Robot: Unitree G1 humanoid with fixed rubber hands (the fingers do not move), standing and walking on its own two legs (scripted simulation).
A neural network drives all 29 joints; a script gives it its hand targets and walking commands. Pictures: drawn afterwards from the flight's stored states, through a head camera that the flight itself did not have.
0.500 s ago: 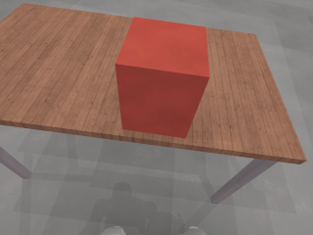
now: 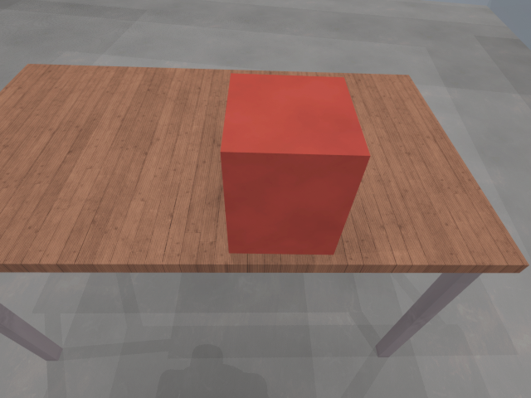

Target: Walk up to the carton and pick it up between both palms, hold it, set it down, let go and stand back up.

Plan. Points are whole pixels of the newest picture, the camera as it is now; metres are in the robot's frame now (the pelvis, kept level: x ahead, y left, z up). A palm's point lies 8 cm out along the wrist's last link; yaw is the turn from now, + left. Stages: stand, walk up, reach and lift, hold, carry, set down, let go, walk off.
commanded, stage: walk up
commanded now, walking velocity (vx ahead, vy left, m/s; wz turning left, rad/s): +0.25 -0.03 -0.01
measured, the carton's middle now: (284, 168) +0.49 -0.02 +0.07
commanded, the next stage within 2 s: stand in 1.50 s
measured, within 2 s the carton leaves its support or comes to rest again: neither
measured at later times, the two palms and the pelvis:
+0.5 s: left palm out of the picture +0.15 +0.28 -0.15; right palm out of the picture +0.11 -0.21 -0.11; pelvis +0.06 +0.03 +0.00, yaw +1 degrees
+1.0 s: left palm out of the picture +0.13 +0.19 -0.14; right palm out of the picture +0.08 -0.28 -0.15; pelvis +0.06 -0.04 -0.01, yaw +2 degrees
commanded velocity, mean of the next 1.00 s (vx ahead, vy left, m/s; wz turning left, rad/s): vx -0.02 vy -0.07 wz -0.01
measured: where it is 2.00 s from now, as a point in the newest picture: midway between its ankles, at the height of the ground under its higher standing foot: outside the picture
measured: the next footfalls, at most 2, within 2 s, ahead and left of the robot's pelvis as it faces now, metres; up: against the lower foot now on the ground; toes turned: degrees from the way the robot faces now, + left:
left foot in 0.14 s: +0.14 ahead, +0.13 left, +0.00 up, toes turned +11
right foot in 0.70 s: +0.11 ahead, -0.17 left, +0.00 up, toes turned +2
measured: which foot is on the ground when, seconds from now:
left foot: up 0.00-0.12, down 0.14-0.70, up 0.72-1.00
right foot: down 0.00-0.22, up 0.24-0.68, down 0.70-1.00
